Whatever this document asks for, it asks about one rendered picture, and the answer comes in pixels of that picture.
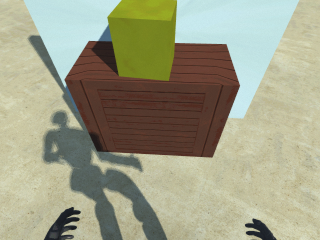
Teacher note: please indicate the robot right hand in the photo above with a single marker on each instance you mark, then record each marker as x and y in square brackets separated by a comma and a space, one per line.
[264, 234]

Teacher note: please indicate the robot left hand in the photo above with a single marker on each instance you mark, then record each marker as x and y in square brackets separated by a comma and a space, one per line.
[58, 228]

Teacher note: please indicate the pedestal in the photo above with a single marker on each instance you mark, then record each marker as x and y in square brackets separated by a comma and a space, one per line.
[184, 116]

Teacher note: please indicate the carton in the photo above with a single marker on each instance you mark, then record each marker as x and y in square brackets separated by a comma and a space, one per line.
[143, 38]

